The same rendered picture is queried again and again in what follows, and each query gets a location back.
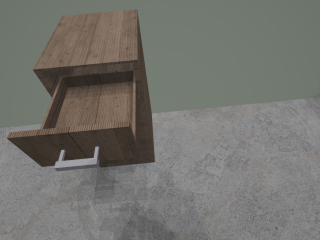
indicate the drawer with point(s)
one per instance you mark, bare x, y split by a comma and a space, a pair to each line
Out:
87, 111

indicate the handle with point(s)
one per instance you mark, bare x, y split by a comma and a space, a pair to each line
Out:
65, 165

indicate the cabinet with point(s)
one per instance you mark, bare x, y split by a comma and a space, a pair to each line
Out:
95, 43

